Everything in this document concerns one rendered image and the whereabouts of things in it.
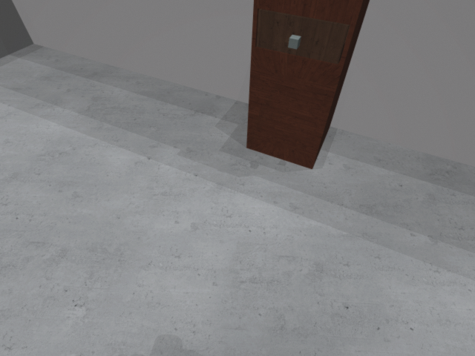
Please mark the cabinet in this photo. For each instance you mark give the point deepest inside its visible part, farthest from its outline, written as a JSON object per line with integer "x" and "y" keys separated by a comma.
{"x": 292, "y": 98}

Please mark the drawer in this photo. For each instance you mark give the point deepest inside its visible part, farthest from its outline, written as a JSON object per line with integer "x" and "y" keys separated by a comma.
{"x": 320, "y": 39}

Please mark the handle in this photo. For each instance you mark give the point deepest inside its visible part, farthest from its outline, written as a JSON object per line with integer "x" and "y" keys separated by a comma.
{"x": 294, "y": 41}

